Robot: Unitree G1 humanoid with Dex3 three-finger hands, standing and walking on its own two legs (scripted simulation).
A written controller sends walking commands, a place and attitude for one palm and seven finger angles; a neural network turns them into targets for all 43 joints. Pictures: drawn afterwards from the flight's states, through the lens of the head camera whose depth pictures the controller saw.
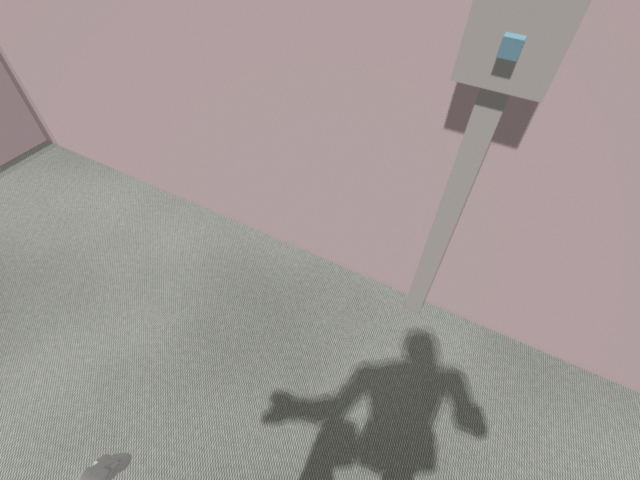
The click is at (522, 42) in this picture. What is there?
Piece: button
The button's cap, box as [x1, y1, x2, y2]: [496, 32, 526, 61]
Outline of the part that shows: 505,32 496,56 515,61 526,36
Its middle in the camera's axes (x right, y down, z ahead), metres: +0.34 -0.35 +0.70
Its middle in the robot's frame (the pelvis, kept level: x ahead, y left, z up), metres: +0.79 -0.30 +0.20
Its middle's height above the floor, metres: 0.97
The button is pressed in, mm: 0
